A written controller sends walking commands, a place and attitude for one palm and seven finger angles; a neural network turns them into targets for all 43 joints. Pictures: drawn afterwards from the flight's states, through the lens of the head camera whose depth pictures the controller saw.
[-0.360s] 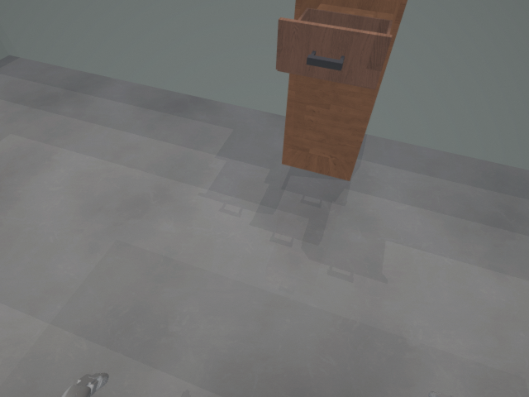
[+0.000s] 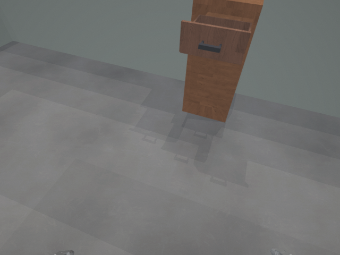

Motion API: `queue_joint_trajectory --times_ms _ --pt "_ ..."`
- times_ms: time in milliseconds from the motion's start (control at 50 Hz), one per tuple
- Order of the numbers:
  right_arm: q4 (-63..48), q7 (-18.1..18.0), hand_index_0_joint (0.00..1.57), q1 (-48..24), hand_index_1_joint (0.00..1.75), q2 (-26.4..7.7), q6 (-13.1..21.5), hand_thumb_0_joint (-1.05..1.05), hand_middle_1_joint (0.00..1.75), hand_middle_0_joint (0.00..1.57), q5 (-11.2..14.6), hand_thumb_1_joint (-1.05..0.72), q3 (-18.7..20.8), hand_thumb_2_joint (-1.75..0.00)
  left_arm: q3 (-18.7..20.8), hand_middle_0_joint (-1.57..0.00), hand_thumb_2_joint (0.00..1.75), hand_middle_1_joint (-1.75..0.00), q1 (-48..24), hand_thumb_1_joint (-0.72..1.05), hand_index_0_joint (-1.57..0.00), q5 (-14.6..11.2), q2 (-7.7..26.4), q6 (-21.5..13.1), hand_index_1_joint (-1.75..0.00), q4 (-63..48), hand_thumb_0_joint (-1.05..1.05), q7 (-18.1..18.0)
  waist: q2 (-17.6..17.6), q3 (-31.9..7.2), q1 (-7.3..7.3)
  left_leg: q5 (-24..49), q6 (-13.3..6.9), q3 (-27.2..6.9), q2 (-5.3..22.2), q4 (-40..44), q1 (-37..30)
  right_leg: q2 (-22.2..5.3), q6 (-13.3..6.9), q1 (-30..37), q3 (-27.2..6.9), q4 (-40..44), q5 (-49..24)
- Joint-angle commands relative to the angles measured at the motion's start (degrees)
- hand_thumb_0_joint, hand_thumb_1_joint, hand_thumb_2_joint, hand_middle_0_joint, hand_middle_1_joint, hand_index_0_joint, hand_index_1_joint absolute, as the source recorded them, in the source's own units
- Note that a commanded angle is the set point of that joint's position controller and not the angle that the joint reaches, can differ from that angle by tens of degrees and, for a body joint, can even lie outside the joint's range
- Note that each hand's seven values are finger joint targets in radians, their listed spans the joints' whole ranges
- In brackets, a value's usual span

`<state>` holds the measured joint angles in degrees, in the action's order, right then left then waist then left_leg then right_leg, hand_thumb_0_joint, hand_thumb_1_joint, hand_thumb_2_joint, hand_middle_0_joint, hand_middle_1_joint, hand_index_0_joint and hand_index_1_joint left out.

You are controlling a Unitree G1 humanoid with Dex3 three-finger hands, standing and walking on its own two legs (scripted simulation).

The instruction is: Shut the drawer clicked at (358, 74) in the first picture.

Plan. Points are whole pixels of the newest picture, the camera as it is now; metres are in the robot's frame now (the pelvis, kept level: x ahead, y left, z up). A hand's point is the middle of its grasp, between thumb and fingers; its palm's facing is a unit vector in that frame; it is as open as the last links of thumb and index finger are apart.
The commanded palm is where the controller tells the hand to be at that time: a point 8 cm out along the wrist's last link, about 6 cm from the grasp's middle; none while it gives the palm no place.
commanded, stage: stand and wait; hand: left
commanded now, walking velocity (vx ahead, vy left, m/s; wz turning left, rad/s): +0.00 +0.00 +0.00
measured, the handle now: (210, 45) +1.05 -0.13 +0.02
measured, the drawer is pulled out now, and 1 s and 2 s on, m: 0.30 0.30 0.30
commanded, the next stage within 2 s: look at it before walking up in 0.58 s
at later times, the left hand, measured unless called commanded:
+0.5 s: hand out of the picture +0.04 +0.23 -0.15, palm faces -0.03 -0.94 -0.33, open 7.4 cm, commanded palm none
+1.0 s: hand out of the picture +0.04 +0.23 -0.15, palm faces -0.04 -0.94 -0.33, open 7.4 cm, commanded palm none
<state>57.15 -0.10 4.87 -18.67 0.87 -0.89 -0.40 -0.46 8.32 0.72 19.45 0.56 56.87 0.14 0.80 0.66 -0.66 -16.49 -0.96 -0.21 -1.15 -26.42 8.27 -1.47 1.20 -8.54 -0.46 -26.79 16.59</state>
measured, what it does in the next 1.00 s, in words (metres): stands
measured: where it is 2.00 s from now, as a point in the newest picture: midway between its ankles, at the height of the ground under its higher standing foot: outside the picture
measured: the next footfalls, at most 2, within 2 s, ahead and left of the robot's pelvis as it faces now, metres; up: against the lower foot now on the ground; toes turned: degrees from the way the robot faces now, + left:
right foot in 1.76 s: +0.16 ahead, -0.16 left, +0.00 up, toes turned -15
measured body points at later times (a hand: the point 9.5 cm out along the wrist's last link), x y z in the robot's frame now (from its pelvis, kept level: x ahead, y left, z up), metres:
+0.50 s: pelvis -0.03 -0.01 +0.01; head -0.03 -0.01 +0.45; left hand +0.04 +0.28 -0.13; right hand +0.04 -0.31 -0.13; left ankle -0.02 +0.11 -0.74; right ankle -0.02 -0.13 -0.74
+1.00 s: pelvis -0.02 -0.02 +0.01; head -0.02 -0.02 +0.46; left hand +0.05 +0.28 -0.13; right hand +0.05 -0.31 -0.13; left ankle -0.02 +0.11 -0.74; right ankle -0.02 -0.13 -0.74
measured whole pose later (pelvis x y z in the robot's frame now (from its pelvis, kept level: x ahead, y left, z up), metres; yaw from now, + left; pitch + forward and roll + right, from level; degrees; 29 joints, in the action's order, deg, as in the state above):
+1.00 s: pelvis -0.02 -0.02 +0.01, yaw +0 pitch -1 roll +0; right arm 63.8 0.2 7.6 -18.9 1.0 -0.5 -0.4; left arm -0.4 8.5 0.7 19.5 -0.3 62.4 0.5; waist 0.3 1.8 -0.1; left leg -11.8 0.7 -0.4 0.6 -21.6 8.4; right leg 0.2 -0.3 -9.0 -0.3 -22.2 11.9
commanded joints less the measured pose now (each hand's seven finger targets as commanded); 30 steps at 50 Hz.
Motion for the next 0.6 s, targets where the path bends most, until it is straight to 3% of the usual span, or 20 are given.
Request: queue_joint_trajectory --times_ms 0,220,580 --pt "-3.15 -1.07 0.2 -2.94 0.3 -12.37 1.22 0.0 0.3 0.2 0.13 -0.9 2.91 -0.9 2.83 -0.2 0.9 -0.3 -2.77 0.9 -0.2 -0.07 11.59 -1.32 -0.3 -3.25 0.0 -0.96 -1.36 -3.7 0.46 18.17 -1.56 -4.79 7.36 4.99 -0.77 -5.13 -2.73 0.9 -3.34 3.45 -15.42" --pt "0.05 -0.74 0.2 -1.24 0.3 -12.36 1.04 0.0 0.3 0.2 0.4 -0.9 2.49 -0.9 2.58 -0.2 0.9 -0.3 -2.21 0.9 -0.2 -0.17 12.12 -1.67 -0.3 -0.33 0.0 -0.75 -0.37 -2.43 0.51 10.36 -1.13 -5.44 7.31 7.2 0.48 -5.6 -2.97 0.49 -4.82 6.94 -9.38" --pt "2.96 -0.61 0.2 0.38 0.3 -12.08 1.2 0.0 0.3 0.2 0.34 -0.9 2.28 -0.9 2.41 -0.2 0.9 -0.3 -2.21 0.9 -0.2 -0.11 11.64 -1.84 -0.3 1.66 0.0 -0.75 -0.41 -0.82 0.44 8.25 -0.6 -5.67 7.52 8.69 1.47 -5.5 -2.95 -1.07 -5.97 8.83 -5.76"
